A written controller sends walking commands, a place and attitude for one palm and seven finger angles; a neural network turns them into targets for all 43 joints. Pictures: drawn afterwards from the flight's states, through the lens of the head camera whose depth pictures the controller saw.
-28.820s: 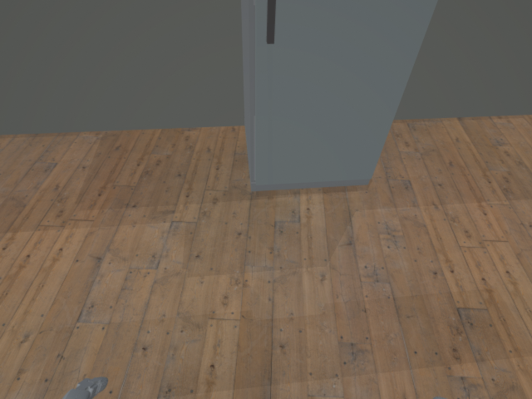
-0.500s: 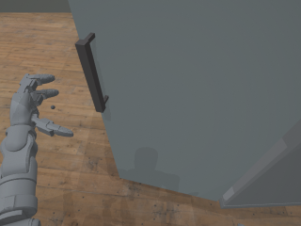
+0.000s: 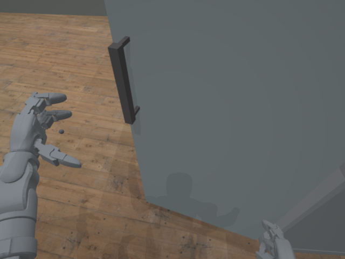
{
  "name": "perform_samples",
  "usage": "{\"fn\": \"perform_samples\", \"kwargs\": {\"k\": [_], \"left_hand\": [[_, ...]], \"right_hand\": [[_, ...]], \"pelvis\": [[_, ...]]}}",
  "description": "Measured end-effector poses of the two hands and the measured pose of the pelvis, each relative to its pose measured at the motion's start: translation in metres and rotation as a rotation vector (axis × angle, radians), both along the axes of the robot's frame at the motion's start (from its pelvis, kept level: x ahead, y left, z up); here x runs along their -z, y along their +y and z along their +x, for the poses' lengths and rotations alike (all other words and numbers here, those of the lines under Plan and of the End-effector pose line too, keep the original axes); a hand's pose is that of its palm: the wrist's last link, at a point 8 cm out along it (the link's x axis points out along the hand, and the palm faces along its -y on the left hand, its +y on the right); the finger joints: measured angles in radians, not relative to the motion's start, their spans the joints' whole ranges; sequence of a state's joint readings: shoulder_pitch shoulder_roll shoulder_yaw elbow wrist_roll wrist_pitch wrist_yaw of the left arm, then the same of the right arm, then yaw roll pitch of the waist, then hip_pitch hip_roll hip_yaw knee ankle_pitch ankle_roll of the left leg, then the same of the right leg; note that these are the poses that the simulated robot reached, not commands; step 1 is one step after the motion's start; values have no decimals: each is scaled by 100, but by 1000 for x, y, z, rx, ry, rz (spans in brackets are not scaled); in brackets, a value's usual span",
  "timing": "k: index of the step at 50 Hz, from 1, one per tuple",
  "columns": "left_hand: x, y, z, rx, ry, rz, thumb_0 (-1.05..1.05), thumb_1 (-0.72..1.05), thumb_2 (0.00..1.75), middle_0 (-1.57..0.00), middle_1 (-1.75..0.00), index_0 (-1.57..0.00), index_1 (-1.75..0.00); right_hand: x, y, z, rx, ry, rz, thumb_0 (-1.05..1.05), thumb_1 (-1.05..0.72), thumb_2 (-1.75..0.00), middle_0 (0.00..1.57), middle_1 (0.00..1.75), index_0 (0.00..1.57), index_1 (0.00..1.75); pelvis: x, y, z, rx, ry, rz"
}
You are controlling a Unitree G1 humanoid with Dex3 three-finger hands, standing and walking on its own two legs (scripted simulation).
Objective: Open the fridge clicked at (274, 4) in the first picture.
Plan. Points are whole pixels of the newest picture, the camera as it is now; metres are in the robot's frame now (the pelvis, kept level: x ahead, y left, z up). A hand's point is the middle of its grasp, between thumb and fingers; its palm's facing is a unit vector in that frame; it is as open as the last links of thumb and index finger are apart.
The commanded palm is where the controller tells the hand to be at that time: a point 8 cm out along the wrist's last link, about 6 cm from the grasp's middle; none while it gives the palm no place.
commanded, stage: draw the hand back to the body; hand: left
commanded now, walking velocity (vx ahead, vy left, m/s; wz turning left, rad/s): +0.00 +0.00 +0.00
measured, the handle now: (128, 84) +0.48 +0.17 +0.16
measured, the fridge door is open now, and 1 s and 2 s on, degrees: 74 74 74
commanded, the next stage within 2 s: step back with the hand held close in 1.54 s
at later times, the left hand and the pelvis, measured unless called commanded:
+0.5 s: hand (43, 159) +0.25 +0.28 +0.14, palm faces +0.04 -1.00 -0.09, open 14.5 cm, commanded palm +0.22 +0.32 +0.16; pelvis +0.00 +0.02 +0.00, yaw -1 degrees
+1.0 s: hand (27, 164) +0.22 +0.28 +0.16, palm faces +0.49 -0.81 -0.32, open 10.4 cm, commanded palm +0.17 +0.31 +0.18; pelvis +0.01 +0.01 +0.01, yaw -1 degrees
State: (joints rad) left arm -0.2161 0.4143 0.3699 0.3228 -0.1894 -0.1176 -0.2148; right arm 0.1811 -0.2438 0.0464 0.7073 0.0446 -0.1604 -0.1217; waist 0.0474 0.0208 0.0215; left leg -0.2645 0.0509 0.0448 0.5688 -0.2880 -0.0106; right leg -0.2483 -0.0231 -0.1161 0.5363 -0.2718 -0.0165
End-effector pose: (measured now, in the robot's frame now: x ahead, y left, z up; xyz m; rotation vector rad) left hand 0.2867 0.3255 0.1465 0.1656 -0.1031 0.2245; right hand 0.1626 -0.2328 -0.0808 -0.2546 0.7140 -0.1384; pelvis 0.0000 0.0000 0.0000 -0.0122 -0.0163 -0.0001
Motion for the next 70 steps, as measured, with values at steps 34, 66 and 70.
{"fn": "perform_samples", "kwargs": {"k": [34,66,70], "left_hand": [[-11,11,-95,-236,-25,93,-1,-26,34,-24,-99,-25,-98],[-35,-24,-137,-295,-37,263,1,81,85,-21,-36,-22,-35],[-32,-26,-135,-301,-30,254,1,85,88,-21,-33,-21,-32]], "right_hand": [[-28,45,21,-122,-139,14,1,-90,-89,21,30,21,30],[-16,3,24,-38,-86,19,1,-91,-89,20,30,20,30],[-14,5,23,-41,-85,30,1,-91,-89,20,30,20,30]], "pelvis": [[-9,20,-4,12,-76,-7],[-11,-2,10,17,-113,1],[-12,-5,8,18,-113,2]]}}
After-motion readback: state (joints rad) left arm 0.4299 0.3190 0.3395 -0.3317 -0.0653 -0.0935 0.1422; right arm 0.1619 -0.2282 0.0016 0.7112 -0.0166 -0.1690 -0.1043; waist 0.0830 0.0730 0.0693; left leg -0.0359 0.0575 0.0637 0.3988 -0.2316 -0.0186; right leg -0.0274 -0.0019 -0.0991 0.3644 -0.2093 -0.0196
